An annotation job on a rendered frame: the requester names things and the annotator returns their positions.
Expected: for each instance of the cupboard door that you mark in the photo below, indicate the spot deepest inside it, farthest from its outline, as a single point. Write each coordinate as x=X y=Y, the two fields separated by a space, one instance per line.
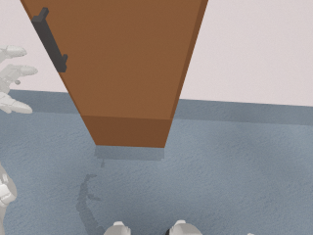
x=124 y=57

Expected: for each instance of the robot right thigh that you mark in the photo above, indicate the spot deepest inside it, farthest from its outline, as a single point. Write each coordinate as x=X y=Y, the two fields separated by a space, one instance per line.
x=184 y=229

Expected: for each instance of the left robot upper arm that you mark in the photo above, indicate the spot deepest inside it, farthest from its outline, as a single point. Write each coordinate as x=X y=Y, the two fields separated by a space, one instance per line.
x=8 y=193

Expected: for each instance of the robot left shin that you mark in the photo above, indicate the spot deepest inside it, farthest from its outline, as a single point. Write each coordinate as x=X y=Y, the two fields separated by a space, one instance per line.
x=118 y=223

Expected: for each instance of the handle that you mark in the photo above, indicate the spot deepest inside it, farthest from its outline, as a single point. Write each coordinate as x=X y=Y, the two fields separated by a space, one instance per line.
x=44 y=32

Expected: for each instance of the robot left hand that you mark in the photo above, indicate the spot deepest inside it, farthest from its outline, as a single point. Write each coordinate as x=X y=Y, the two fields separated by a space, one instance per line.
x=9 y=75

